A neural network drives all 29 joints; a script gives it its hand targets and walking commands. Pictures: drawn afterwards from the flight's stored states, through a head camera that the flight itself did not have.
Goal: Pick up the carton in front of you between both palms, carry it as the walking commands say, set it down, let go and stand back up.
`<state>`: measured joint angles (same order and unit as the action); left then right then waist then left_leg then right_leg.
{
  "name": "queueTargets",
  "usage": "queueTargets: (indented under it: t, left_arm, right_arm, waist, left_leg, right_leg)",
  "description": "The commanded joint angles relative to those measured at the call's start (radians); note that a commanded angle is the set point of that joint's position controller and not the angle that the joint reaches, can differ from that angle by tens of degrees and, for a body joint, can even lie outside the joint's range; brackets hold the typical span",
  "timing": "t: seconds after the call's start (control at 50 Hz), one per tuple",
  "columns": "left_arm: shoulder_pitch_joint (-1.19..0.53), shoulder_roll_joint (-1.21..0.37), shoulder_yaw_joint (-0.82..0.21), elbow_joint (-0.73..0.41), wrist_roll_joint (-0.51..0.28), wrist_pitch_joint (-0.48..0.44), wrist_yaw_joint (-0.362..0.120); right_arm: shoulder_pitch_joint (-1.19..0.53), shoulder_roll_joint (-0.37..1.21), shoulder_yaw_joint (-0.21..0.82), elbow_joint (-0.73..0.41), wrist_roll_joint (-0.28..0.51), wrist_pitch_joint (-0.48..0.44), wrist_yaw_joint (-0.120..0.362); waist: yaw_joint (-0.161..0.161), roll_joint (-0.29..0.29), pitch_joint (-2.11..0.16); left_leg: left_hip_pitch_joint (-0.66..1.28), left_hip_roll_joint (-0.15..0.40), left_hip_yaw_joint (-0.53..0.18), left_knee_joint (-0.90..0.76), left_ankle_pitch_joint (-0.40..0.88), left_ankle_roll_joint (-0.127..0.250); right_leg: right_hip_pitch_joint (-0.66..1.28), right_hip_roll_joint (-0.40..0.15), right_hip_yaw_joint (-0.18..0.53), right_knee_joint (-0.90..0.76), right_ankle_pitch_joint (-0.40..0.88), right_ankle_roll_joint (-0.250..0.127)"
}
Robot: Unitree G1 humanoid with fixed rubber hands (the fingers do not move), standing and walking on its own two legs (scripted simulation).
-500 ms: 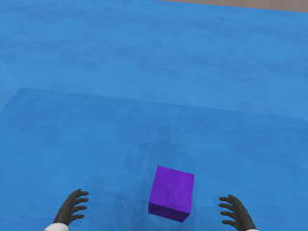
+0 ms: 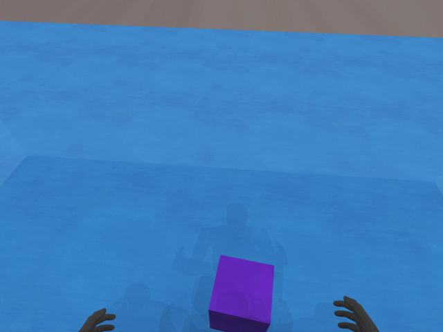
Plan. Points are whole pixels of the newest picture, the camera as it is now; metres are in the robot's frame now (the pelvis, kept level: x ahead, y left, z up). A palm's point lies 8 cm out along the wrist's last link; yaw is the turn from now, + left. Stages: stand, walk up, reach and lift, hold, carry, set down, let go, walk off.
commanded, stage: stand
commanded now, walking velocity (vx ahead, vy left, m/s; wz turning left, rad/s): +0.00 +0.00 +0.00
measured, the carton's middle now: (241, 297) +0.40 -0.08 -0.64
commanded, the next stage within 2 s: none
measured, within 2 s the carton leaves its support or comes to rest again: neither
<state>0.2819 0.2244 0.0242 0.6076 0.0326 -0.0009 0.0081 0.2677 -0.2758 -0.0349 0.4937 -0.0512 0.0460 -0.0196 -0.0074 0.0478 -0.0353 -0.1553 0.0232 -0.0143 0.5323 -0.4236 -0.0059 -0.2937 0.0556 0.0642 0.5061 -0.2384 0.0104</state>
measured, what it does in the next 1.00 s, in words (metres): stands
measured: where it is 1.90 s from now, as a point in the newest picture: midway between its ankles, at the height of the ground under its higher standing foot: outside the picture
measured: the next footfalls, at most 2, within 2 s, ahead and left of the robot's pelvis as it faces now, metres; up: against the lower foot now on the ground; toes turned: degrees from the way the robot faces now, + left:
none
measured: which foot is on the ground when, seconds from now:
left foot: down 0.00-1.00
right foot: down 0.00-1.00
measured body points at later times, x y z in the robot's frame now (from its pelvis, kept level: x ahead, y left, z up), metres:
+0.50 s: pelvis +0.04 -0.01 -0.02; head +0.04 -0.02 +0.43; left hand +0.16 +0.23 -0.14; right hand +0.09 -0.29 -0.13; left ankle -0.07 +0.12 -0.73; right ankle +0.02 -0.12 -0.73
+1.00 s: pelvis +0.02 -0.01 -0.02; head +0.03 -0.02 +0.43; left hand +0.13 +0.24 -0.14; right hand +0.02 -0.29 -0.14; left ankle -0.08 +0.12 -0.73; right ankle +0.02 -0.12 -0.73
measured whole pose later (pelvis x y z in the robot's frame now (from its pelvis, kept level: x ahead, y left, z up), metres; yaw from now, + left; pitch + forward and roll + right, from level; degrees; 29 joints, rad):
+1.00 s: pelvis +0.02 -0.01 -0.02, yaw -8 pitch +2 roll +1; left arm 0.34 0.24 0.02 0.75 0.02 0.01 0.03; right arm 0.40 -0.28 -0.01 0.72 -0.02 0.04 -0.06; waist -0.02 0.01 -0.03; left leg -0.15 0.05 0.13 0.62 -0.50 -0.01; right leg -0.41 0.11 0.17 0.73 -0.35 -0.01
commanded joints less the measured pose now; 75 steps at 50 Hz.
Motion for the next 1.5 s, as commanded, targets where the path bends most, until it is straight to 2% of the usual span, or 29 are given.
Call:
queueTargets:
  t: [0.0,0.04,0.06,0.12,0.16,0.26,0.36,0.9,1.22,1.38,1.48]
  left_arm:
    - [-0.027,0.123,0.045,-0.008,-0.004,-0.060,-0.005]
    - [-0.011,0.113,0.041,0.010,-0.002,-0.078,-0.017]
    - [0.003,0.116,0.040,0.025,-0.002,-0.083,-0.019]
    - [0.052,0.131,0.036,0.061,-0.002,-0.083,-0.013]
    - [0.077,0.133,0.031,0.076,-0.006,-0.077,-0.006]
    - [0.100,0.137,0.023,0.087,-0.010,-0.054,0.010]
    - [0.103,0.135,0.021,0.085,-0.012,-0.036,0.018]
    - [0.097,0.131,0.021,0.092,-0.009,0.002,0.029]
    - [0.099,0.126,0.014,0.117,-0.013,0.007,0.032]
    - [0.100,0.118,0.011,0.138,-0.016,0.008,0.035]
    - [0.100,0.119,0.010,0.155,-0.016,0.009,0.037]
  right_arm:
    - [0.037,-0.123,-0.032,-0.009,0.000,-0.082,-0.019]
    - [0.024,-0.127,-0.028,0.002,0.006,-0.098,-0.021]
    - [0.018,-0.120,-0.024,0.008,0.009,-0.101,-0.023]
    - [0.069,-0.126,-0.021,0.036,0.021,-0.101,-0.031]
    - [0.103,-0.131,-0.017,0.053,0.028,-0.094,-0.035]
    - [0.140,-0.128,-0.008,0.077,0.034,-0.068,-0.045]
    - [0.153,-0.126,-0.006,0.092,0.037,-0.050,-0.052]
    - [0.186,-0.121,-0.010,0.176,0.029,-0.012,-0.045]
    - [0.200,-0.112,-0.005,0.256,0.028,-0.009,-0.036]
    - [0.196,-0.108,-0.002,0.300,0.028,-0.008,-0.035]
    - [0.199,-0.101,-0.002,0.329,0.028,-0.005,-0.034]
  waist:
    - [-0.025,-0.070,0.029]
    - [-0.006,-0.016,-0.010]
    - [-0.001,-0.017,-0.021]
    - [-0.012,-0.072,-0.070]
    - [-0.018,-0.072,-0.094]
    - [-0.021,-0.041,-0.073]
    - [-0.015,-0.030,-0.047]
    - [-0.015,-0.060,0.031]
    - [-0.014,-0.067,0.054]
    - [-0.012,-0.054,0.063]
    - [-0.014,-0.066,0.068]
  left_leg:
    - [-0.058,0.078,-0.064,-0.100,-0.130,0.018]
    - [-0.087,0.101,-0.082,-0.112,-0.101,0.027]
    - [-0.085,0.097,-0.069,-0.094,-0.052,0.023]
    - [-0.053,0.067,-0.011,0.002,0.146,-0.002]
    - [-0.037,0.063,0.009,0.041,0.227,-0.010]
    - [-0.038,0.070,0.036,0.073,0.346,-0.009]
    - [-0.035,0.072,0.058,0.076,0.402,-0.001]
    - [0.001,0.069,0.094,0.006,0.213,0.035]
    - [0.015,0.070,0.104,-0.022,0.179,0.048]
    - [0.018,0.087,0.108,-0.034,0.211,0.058]
    - [0.022,0.075,0.114,-0.027,0.181,0.058]
  right_leg:
    - [-0.137,-0.053,0.079,-0.099,-0.074,0.029]
    - [-0.088,-0.051,0.070,-0.036,0.049,0.014]
    - [-0.075,-0.055,0.079,-0.012,0.109,0.003]
    - [-0.055,-0.065,0.117,0.041,0.291,-0.023]
    - [-0.049,-0.062,0.123,0.072,0.363,-0.034]
    - [-0.070,-0.048,0.118,0.127,0.391,-0.047]
    - [-0.083,-0.043,0.119,0.152,0.381,-0.051]
    - [-0.125,-0.023,0.156,0.124,0.245,-0.062]
    - [-0.125,-0.023,0.177,0.103,0.223,-0.069]
    - [-0.120,-0.018,0.157,0.118,0.230,-0.067]
    - [-0.121,-0.026,0.179,0.101,0.236,-0.072]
